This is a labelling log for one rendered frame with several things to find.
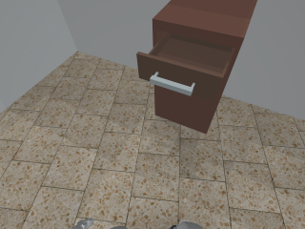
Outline left robot hand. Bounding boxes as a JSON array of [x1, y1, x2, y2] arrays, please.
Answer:
[[71, 218, 94, 229]]

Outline drawer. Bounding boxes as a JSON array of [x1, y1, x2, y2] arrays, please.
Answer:
[[136, 32, 234, 102]]

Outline cabinet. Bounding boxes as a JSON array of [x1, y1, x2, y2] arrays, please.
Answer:
[[152, 0, 257, 134]]

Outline handle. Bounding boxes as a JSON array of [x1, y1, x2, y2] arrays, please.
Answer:
[[150, 72, 195, 96]]

